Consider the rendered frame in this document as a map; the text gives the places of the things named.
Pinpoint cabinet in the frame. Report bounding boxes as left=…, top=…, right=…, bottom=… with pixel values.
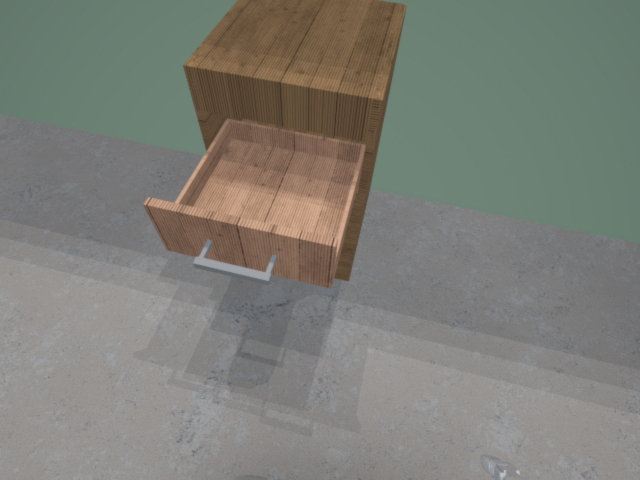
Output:
left=183, top=0, right=407, bottom=281

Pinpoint drawer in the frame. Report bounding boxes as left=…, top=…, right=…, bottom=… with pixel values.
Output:
left=143, top=119, right=366, bottom=288

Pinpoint robot right hand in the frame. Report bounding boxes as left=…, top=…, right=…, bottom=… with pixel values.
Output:
left=481, top=454, right=528, bottom=480

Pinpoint handle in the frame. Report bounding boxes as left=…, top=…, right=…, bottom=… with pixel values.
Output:
left=193, top=240, right=277, bottom=285

